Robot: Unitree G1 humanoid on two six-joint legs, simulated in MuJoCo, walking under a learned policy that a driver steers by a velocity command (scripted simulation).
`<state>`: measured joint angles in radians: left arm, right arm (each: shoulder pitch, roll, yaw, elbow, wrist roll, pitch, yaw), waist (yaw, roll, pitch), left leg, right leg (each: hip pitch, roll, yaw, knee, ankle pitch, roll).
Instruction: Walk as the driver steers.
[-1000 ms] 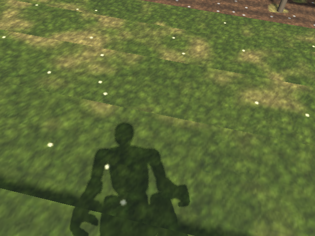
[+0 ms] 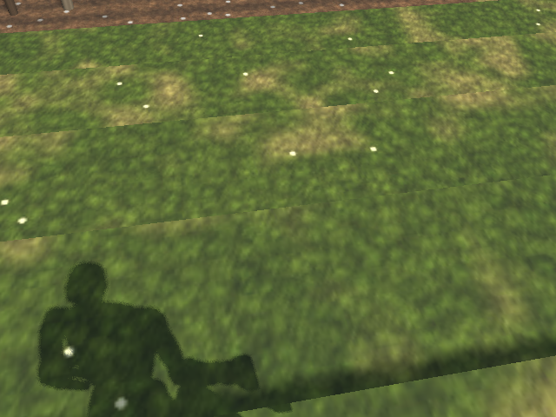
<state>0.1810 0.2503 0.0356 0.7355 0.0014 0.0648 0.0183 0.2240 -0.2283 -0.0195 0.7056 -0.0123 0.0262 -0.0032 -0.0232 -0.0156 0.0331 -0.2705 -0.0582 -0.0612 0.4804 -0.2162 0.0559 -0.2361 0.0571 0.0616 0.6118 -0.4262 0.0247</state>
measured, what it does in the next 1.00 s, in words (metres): steps on the spot, turning left: right foot, then left foot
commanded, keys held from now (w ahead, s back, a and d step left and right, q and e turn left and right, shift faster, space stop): q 0.56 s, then no key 0.10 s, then e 0.34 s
